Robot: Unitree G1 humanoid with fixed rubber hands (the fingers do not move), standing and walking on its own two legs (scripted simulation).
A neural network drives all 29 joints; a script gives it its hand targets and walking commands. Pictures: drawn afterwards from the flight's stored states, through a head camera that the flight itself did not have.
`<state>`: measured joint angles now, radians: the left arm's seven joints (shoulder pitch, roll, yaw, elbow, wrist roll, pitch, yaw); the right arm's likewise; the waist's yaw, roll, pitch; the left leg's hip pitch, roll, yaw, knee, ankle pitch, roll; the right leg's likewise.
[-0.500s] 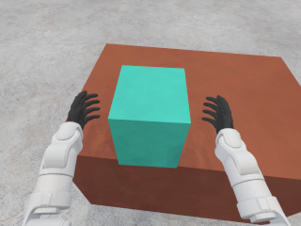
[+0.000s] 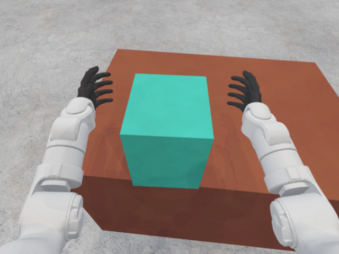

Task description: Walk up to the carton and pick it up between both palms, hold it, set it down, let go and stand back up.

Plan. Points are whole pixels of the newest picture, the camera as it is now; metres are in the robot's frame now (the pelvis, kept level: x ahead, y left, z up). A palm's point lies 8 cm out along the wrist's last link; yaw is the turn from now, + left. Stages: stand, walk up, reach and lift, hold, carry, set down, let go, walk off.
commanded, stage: reach and lift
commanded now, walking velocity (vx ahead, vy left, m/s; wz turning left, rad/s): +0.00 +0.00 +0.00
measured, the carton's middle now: (168, 133) +0.45 +0.05 +0.01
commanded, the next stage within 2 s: none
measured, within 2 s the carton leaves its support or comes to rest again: neither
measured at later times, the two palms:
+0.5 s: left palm (98, 118) +0.42 +0.22 +0.09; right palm (242, 118) +0.43 -0.14 +0.11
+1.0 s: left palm (109, 131) +0.42 +0.21 +0.04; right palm (235, 133) +0.43 -0.14 +0.05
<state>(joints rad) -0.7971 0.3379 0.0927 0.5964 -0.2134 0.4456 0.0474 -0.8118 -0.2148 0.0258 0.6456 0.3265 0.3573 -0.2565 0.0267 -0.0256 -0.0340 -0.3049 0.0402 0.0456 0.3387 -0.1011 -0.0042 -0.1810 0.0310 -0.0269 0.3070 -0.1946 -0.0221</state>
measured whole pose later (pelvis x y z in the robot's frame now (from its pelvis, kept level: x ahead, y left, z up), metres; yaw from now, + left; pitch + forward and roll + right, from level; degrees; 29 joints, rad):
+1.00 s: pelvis -0.01 +0.01 -0.01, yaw -1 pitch +21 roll -2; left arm -0.84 0.19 0.14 1.16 -0.09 -0.25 0.06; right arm -0.83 -0.12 -0.10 1.07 0.14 -0.15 -0.14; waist 0.02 -0.02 -0.20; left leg -0.65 0.04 0.04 0.33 -0.04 0.01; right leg -0.53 0.03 -0.01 0.29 -0.12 0.00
